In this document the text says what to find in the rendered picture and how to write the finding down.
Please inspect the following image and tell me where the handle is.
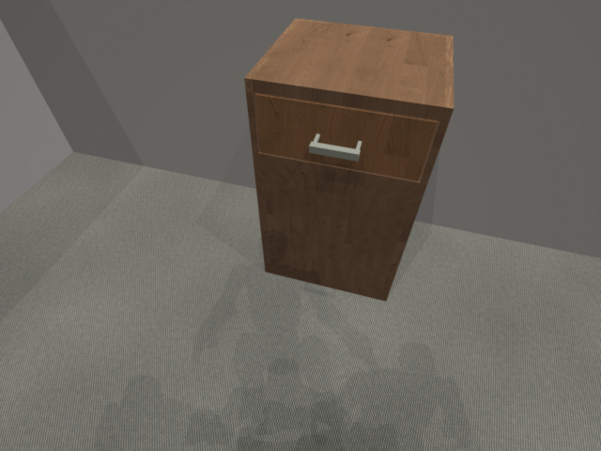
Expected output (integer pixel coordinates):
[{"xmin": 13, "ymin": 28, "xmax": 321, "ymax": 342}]
[{"xmin": 309, "ymin": 133, "xmax": 362, "ymax": 162}]

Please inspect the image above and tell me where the drawer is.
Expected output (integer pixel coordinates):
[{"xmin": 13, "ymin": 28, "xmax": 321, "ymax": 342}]
[{"xmin": 255, "ymin": 93, "xmax": 438, "ymax": 181}]

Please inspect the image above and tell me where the cabinet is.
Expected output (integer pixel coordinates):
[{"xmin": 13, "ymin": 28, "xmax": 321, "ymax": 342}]
[{"xmin": 244, "ymin": 18, "xmax": 454, "ymax": 302}]

